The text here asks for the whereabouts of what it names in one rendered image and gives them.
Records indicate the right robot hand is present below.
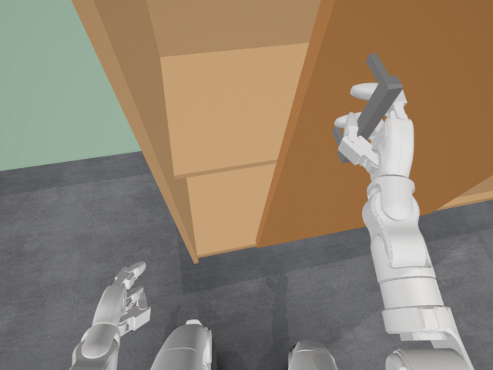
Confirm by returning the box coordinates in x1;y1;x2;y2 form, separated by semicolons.
334;83;414;182

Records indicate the robot right forearm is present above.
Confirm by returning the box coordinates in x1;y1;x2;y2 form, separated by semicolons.
362;175;474;370

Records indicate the left robot thigh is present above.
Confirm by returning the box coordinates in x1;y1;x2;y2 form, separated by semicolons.
150;324;212;370

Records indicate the robot left forearm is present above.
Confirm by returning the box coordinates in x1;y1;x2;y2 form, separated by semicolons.
69;324;120;370

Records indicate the handle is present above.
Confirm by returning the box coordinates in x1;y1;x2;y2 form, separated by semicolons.
331;53;404;163

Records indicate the left robot hand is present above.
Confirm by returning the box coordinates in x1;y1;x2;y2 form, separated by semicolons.
92;261;151;337

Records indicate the robot thigh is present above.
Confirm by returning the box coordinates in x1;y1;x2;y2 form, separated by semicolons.
288;341;338;370
150;324;212;370

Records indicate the right robot thigh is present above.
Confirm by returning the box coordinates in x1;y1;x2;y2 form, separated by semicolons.
288;341;338;370

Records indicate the wardrobe door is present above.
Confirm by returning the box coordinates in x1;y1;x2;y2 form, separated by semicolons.
456;175;493;198
256;0;493;248

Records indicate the right robot upper arm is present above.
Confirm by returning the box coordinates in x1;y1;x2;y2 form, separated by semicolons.
386;348;471;370

